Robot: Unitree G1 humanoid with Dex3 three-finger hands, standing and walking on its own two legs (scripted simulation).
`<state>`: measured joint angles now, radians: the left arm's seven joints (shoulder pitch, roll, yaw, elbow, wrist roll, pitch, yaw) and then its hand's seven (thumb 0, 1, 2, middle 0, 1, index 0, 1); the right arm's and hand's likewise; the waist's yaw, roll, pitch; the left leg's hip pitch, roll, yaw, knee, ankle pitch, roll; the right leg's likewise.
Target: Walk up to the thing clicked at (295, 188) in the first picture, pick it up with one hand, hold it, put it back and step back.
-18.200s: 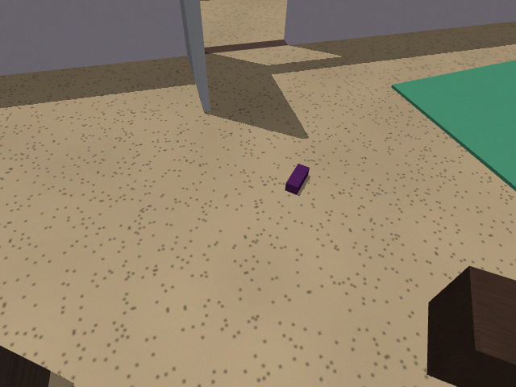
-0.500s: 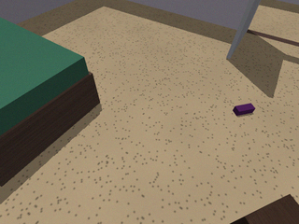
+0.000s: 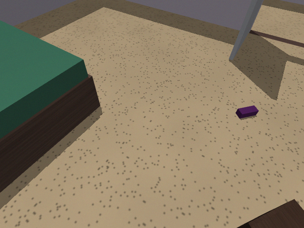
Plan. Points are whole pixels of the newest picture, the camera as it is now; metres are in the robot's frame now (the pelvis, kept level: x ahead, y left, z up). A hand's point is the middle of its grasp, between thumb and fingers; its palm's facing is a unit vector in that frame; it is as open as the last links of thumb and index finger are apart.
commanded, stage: stand
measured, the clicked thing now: (246, 111) +1.15 -0.83 -0.75
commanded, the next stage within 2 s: walk up in 0.88 s
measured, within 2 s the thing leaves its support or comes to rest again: neither
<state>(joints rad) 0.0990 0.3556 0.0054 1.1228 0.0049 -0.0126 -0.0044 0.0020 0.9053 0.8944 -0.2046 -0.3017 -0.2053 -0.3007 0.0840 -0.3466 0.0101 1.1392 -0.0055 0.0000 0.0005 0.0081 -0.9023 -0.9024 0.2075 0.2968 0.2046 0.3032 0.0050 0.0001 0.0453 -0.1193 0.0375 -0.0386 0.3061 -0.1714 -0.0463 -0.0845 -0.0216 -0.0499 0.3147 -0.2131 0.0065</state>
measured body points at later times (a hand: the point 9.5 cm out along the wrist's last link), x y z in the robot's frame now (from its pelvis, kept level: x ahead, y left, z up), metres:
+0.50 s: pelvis +0.00 +0.00 +0.00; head +0.01 +0.00 +0.45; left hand +0.08 +0.31 -0.13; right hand +0.08 -0.30 -0.13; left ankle +0.00 +0.15 -0.75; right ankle -0.03 -0.12 -0.75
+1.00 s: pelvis +0.01 +0.01 -0.01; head +0.00 +0.01 +0.44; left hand +0.07 +0.33 -0.13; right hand +0.08 -0.31 -0.13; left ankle +0.00 +0.14 -0.73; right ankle -0.03 -0.12 -0.75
